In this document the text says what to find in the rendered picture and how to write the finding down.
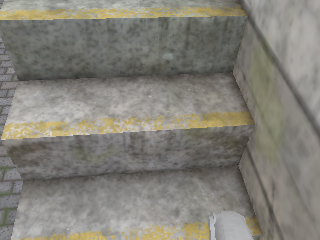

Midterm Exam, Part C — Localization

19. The robot right thigh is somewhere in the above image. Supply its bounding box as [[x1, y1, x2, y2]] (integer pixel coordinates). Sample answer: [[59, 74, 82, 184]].
[[208, 211, 254, 240]]

